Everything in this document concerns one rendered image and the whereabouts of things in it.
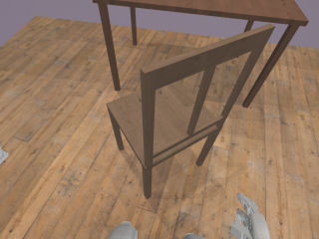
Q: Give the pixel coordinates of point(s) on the chair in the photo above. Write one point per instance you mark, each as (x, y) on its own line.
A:
(164, 117)

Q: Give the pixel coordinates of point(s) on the left robot shin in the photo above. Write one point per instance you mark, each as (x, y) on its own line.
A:
(126, 222)

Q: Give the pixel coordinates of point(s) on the right robot hand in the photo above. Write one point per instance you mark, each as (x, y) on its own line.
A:
(254, 226)

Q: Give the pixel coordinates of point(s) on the table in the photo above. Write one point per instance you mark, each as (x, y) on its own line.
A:
(271, 11)

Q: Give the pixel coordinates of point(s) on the left robot thigh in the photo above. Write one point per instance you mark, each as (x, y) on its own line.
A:
(124, 231)

